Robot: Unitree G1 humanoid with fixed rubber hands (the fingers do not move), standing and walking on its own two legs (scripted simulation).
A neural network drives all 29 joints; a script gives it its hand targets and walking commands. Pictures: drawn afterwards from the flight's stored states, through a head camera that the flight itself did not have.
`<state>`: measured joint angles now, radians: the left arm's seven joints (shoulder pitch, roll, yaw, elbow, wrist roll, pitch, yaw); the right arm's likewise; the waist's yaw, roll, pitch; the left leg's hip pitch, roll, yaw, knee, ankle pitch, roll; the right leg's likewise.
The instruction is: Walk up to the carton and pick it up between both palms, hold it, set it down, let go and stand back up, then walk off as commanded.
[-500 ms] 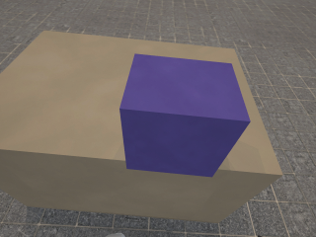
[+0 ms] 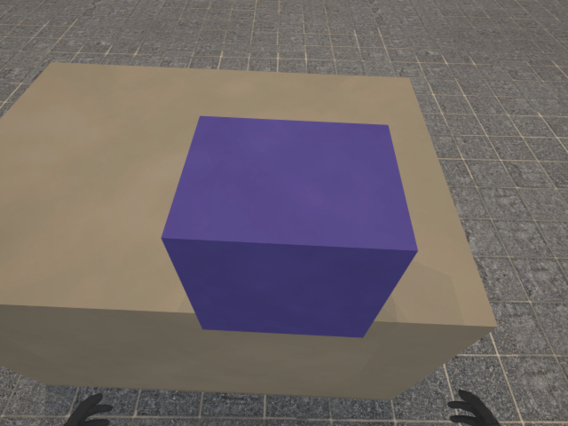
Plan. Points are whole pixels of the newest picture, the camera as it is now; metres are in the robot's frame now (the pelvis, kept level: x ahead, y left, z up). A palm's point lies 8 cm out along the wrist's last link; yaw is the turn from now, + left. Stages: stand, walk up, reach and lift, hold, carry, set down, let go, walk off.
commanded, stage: walk up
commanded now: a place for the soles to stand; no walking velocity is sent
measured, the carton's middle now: (287, 235) +0.38 -0.01 +0.04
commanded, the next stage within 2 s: stand in 1.38 s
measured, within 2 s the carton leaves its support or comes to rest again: neither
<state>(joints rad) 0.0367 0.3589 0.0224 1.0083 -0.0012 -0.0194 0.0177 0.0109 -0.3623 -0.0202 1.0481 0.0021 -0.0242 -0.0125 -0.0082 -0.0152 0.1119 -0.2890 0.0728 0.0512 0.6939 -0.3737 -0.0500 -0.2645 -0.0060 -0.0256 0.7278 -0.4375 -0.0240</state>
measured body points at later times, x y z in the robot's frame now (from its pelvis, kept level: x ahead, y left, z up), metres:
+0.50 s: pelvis -0.02 +0.01 +0.02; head +0.01 +0.02 +0.47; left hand +0.09 +0.31 -0.11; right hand +0.07 -0.30 -0.10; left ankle +0.00 +0.15 -0.72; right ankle -0.03 -0.10 -0.72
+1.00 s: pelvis -0.05 -0.03 +0.01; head -0.02 -0.01 +0.46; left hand +0.03 +0.27 -0.13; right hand +0.03 -0.32 -0.12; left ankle -0.04 +0.10 -0.72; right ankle -0.03 -0.10 -0.72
